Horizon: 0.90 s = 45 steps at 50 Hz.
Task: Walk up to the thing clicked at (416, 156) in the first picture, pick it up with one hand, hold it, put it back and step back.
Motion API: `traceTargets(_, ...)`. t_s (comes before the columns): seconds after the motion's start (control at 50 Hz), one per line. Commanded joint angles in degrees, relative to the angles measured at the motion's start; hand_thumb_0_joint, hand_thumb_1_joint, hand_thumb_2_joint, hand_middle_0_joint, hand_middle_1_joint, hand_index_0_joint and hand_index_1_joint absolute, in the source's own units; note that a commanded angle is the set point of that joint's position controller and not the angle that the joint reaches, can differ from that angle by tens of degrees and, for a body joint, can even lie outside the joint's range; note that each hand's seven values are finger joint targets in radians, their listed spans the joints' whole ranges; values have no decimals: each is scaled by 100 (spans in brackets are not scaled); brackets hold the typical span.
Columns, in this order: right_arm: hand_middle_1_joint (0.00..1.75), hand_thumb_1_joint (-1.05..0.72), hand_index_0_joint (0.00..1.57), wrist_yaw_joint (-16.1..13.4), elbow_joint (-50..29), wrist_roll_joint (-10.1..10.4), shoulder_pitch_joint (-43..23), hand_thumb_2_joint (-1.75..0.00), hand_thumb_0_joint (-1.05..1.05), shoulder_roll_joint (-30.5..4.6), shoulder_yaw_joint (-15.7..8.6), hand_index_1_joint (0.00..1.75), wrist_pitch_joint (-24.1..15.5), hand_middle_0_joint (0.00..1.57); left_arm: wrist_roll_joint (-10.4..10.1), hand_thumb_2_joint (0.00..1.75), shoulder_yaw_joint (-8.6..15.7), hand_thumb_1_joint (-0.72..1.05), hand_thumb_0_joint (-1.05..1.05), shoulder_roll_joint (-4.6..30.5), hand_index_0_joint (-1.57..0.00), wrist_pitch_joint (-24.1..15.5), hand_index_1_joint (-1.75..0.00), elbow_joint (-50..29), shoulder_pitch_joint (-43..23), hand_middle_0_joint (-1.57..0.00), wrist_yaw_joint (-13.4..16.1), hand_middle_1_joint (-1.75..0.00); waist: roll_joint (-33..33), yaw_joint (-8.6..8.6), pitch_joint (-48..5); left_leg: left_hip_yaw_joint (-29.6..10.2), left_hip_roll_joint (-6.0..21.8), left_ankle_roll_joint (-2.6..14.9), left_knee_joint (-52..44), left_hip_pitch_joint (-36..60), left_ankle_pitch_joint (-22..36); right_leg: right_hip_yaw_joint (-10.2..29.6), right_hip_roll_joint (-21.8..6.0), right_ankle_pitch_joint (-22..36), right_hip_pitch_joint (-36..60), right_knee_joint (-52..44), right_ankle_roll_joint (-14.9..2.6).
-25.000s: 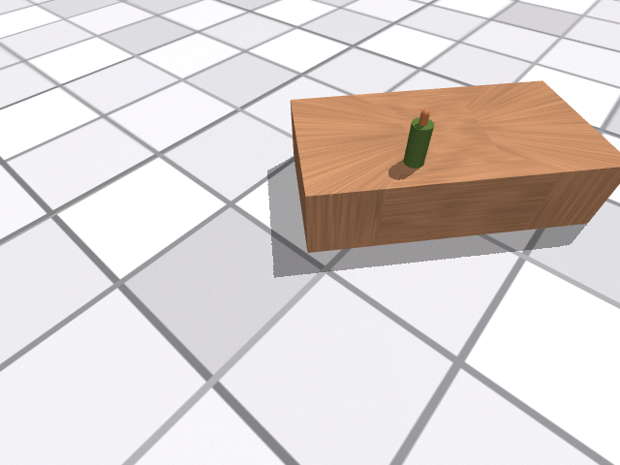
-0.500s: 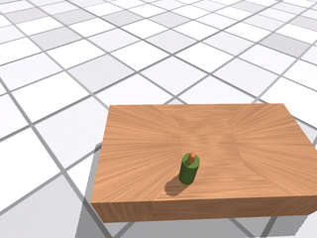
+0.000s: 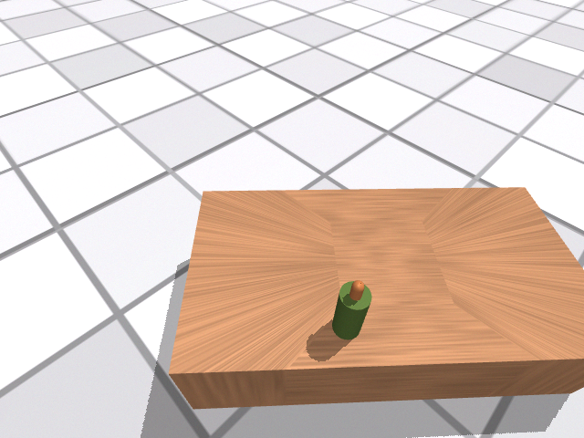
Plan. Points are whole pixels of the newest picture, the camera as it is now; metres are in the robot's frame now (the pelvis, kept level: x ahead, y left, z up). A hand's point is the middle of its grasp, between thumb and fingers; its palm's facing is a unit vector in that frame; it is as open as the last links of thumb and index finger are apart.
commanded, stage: stand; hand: right
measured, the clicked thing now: (352, 306) +0.48 -0.13 -0.34
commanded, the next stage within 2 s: none
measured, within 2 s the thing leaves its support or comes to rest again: neither
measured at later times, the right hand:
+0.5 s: hand out of the picture +0.07 -0.25 -0.15, palm faces +0.00 +0.93 -0.36, open 7.6 cm
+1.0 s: hand out of the picture +0.08 -0.24 -0.15, palm faces -0.02 +0.93 -0.36, open 7.4 cm
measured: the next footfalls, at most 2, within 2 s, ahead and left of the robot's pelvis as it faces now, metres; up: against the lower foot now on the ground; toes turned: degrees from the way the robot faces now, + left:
none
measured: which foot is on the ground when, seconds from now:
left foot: down 0.00-1.00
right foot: down 0.00-1.00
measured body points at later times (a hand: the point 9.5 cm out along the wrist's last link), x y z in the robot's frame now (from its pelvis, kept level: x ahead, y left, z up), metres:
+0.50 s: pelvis +0.00 +0.00 +0.00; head +0.01 +0.02 +0.45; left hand +0.07 +0.30 -0.14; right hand +0.08 -0.30 -0.13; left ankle +0.01 +0.12 -0.75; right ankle -0.02 -0.14 -0.75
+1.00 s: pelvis +0.01 +0.01 +0.00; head +0.02 +0.02 +0.45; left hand +0.08 +0.30 -0.14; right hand +0.09 -0.29 -0.13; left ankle +0.01 +0.12 -0.75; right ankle -0.02 -0.14 -0.75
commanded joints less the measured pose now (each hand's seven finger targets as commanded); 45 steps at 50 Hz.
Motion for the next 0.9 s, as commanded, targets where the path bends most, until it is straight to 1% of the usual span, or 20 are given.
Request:
traceTargets(0.0, 30, -15, 20, -57, -303, 6, -304, -73, 0, -1244, -197, 30, -123, 20, -23, 90, 210, 90, 0, 1041, -20, -136, -30, -290, -152, -20, 45, -30, 174, 31, -206, -635, 612, 81, -344, 214, 567, 413, -585, 630, -367, -299, -173)
traceTargets(0.04, 30, -31, 20, -60, -306, 6, -252, -89, 0, -1278, -206, 30, -131, 20, -17, 90, 228, 90, 0, 1072, -20, -150, -30, -322, -207, -20, 51, -30, 190, 11, -344, -626, 628, 99, -301, 196, 838, 411, -611, 864, -198, -273, -170)
traceTargets(0.06, 30, -39, 20, -61, -305, 6, -283, -90, 0, -1273, -210, 30, -136, 20, -27, 90, 231, 90, 0, 1103, -20, -151, -30, -318, -188, -20, 54, -30, 162, 16, -348, -620, 640, 102, -261, 333, 1002, 421, -624, 975, -249, -242, -184)
traceTargets(0.08, 30, -47, 20, -57, -297, 12, -284, -90, 0, -1286, -214, 30, -135, 20, -33, 90, 218, 90, 0, 1046, -20, -150, -30, -294, -176, -20, 56, -30, 180, -3, -370, -633, 636, 95, -257, 325, 999, 397, -609, 919, -228, -251, -162)
traceTargets(0.12, 30, -63, 20, -60, -285, 12, -247, -90, 0, -1295, -214, 30, -127, 20, -36, 90, 227, 90, 0, 1078, -20, -140, -30, -298, -183, -20, 51, -30, 234, 0, -276, -631, 620, 103, -336, 193, 714, 390, -600, 757, -220, -279, -169)
traceTargets(0.18, 30, -87, 20, -58, -308, 0, -277, -90, 0, -1290, -215, 30, -132, 20, -36, 90, 233, 90, 0, 1102, -20, -151, -30, -320, -205, -20, 47, -30, 196, 12, -334, -617, 642, 111, -277, 254, 1017, 416, -642, 968, -181, -288, -180)
traceTargets(0.2, 30, -90, 20, -59, -311, 8, -316, -90, 0, -1320, -218, 30, -141, 20, -35, 90, 230, 90, 0, 1088, -20, -152, -30, -327, -173, -20, 47, -30, 248, 35, -382, -623, 651, 116, -262, 306, 1119, 389, -636, 1039, -160, -259, -181)
traceTargets(0.24, 30, -90, 20, -53, -306, 8, -253, -90, 0, -1303, -214, 30, -141, 20, -35, 90, 233, 90, 0, 1102, -20, -162, -30, -345, -212, -20, 50, -30, 186, -8, -380, -605, 640, 114, -245, 260, 1218, 388, -651, 1138, -95, -256, -172)
traceTargets(0.3, 30, -90, 20, -53, -297, 6, -245, -90, 0, -1313, -211, 30, -132, 20, -37, 90, 238, 90, 0, 1090, -20, -142, -30, -320, -232, -20, 41, -30, 212, -12, -253, -654, 632, 106, -358, 138, 842, 372, -632, 809, -141, -273, -167)
traceTargets(0.32, 30, -90, 20, -47, -311, 13, -323, -90, 0, -1328, -219, 30, -131, 20, -39, 90, 230, 90, 0, 1088, -20, -141, -30, -307, -162, -20, 39, -30, 245, 33, -245, -670, 636, 106, -334, 207, 795, 361, -630, 758, -214, -287, -169)
traceTargets(0.38, 30, -90, 20, -36, -295, 11, -275, -90, 0, -1307, -220, 30, -130, 20, -39, 90, 234, 90, 0, 1096, -20, -141, -30, -308, -198, -20, 25, -30, 217, -10, -158, -683, 588, 76, -429, 123, 461, 374, -619, 521, -312, -333, -182)
traceTargets(0.44, 30, -90, 20, -27, -319, 6, -315, -90, 0, -1337, -235, 30, -128, 20, -27, 90, 237, 90, 0, 1114, -20, -158, -30, -345, -197, -20, 32, -30, 170, 5, -222, -679, 606, 109, -383, 153, 547, 369, -643, 616, -282, -337, -177)
traceTargets(0.5, 30, -90, 20, -17, -321, 15, -288, -90, 0, -1343, -230, 30, -142, 20, -29, 90, 236, 90, 0, 1132, -20, -190, -30, -373, -200, -20, 40, -30, 165, 4, -442, -672, 641, 130, -261, 273, 1136, 357, -677, 1006, -112, -299, -161)
traceTargets(0.6, 30, -90, 20, -9, -300, 13, -275, -90, 0, -1347, -227, 30, -127, 20, -52, 90, 236, 90, 0, 1138, -20, -176, -30, -354, -218, -20, 31, -30, 220, -17, -299, -687, 594, 97, -354, 132, 719, 346, -666, 690, -150, -346, -172)
traceTargets(0.64, 30, -90, 20, -9, -307, 12, -324, -90, 0, -1344, -223, 30, -133, 20, -46, 90, 231, 90, 0, 1117, -20, -180, -30, -352, -171, -20, 26, -30, 248, 16, -330, -693, 612, 127, -301, 194, 894, 347, -693, 880, -119, -325, -186)
traceTargets(0.74, 30, -90, 20, -6, -324, 10, -343, -90, 0, -1378, -238, 30, -131, 20, -37, 90, 226, 90, 0, 1113, -20, -181, -30, -341, -147, -20, 22, -30, 234, 24, -281, -737, 602, 121, -348, 168, 698, 311, -673, 623, -196, -347, -177)
traceTargets(0.76, 30, -90, 20, -8, -340, 10, -349, -90, 0, -1350, -233, 30, -135, 20, -35, 90, 227, 90, 0, 1142, -20, -188, -30, -347, -156, -20, 25, -30, 206, 19, -348, -738, 627, 138, -300, 240, 1003, 309, -698, 816, -150, -316, -187)
traceTargets(0.8, 30, -90, 20, 2, -321, 21, -297, -90, 0, -1330, -218, 30, -144, 20, -40, 90, 224, 90, 0, 1140, -20, -201, -30, -360, -182, -20, 32, -30, 160, -1, -374, -729, 615, 117, -283, 225, 1157, 289, -692, 947, -90, -305, -164)
traceTargets(0.84, 30, -90, 20, -6, -310, 17, -272, -90, 0, -1359, -226, 30, -140, 20, -45, 90, 231, 90, 0, 1158, -20, -190, -30, -359, -181, -20, 32, -30, 199, -12, -336, -741, 597, 104, -319, 168, 997, 288, -685, 820, -79, -317, -160)
traceTargets(0.88, 30, -90, 20, -6, -313, 15, -286, -90, 0, -1349, -219, 30, -143, 20, -50, 90, 226, 90, 0, 1141, -20, -185, -30, -367, -204, -20, 24, -30, 216, -11, -321, -737, 610, 103, -299, 184, 1036, 307, -709, 847, -94, -308, -175)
